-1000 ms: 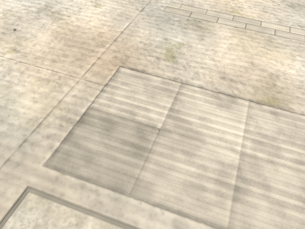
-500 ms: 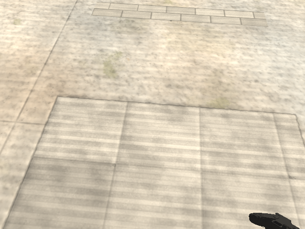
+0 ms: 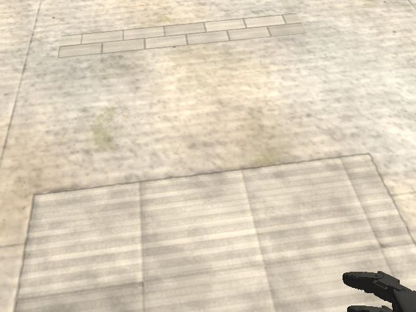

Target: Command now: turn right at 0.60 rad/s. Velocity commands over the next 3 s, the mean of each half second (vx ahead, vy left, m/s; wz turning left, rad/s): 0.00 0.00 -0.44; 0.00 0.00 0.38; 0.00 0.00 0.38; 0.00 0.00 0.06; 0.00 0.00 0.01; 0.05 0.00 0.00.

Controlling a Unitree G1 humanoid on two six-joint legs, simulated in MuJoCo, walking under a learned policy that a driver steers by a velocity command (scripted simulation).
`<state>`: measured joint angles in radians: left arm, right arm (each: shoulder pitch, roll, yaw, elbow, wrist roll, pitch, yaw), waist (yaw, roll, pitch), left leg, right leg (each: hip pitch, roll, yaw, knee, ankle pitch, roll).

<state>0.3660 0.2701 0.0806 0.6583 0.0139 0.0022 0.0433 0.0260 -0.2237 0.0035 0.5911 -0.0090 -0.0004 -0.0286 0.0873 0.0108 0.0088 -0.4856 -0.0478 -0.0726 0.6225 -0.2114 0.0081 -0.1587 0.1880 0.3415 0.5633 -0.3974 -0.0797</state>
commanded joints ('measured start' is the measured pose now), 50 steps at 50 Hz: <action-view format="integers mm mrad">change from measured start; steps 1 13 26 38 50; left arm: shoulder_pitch -81 -166 -281 -202 -154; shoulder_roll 73 98 24 50 9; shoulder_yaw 16 29 -55 -7 -35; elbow -91 -73 -81 -81 -90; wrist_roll -29 15 22 4 -5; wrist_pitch -26 67 -22 13 4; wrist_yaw -22 -66 -14 10 -21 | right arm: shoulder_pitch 203 136 262 331 177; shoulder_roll -169 -116 -45 -106 -178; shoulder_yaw -62 -46 -31 -72 -108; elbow -30 -55 49 48 -18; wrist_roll -16 -18 5 -4 -7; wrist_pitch -31 -41 -12 -15 18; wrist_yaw -39 -38 12 10 8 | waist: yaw -134 -60 -121 -111 -80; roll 47 116 -177 58 145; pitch -192 -89 3 -35 -77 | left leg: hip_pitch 537 275 194 200 175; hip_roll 187 311 87 131 131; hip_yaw -109 -79 71 -103 -296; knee -186 -332 -64 -59 -224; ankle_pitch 265 118 -150 260 131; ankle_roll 48 220 -1 101 156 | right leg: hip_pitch -153 -369 -139 -139 -141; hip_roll -134 -114 -410 -268 -104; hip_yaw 74 -278 -134 -409 -359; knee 290 620 -308 43 44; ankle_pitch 484 -6 221 221 -4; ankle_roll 47 129 -84 15 66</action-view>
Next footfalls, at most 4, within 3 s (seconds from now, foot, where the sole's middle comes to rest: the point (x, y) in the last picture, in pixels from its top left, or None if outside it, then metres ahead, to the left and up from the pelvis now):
0.02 left None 0.09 0.13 -0.77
0.44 right None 0.05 -0.08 -0.77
1.04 right None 0.10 -0.07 -0.77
1.44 left None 0.01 0.13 -0.77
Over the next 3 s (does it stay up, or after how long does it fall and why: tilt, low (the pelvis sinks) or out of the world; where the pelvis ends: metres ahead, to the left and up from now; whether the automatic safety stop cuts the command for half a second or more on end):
stays up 0.02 0.01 0.01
